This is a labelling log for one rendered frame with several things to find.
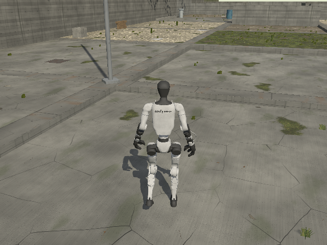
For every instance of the right robot upper arm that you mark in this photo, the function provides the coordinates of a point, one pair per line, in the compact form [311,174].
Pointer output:
[182,116]

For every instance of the left robot upper arm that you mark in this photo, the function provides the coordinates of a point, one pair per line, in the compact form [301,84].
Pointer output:
[144,116]

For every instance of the robot right shin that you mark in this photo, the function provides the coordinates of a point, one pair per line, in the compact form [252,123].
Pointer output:
[174,184]

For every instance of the left robot hand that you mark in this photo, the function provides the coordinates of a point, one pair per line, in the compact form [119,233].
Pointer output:
[140,142]

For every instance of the robot left forearm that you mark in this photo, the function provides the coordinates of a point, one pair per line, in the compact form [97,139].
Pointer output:
[139,134]

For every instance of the robot right forearm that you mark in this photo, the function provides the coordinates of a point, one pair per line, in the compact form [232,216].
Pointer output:
[188,136]

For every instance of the robot torso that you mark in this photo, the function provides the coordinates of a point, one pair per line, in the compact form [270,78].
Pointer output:
[163,117]

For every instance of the right robot hand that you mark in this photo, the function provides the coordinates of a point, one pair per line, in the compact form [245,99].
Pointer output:
[192,149]

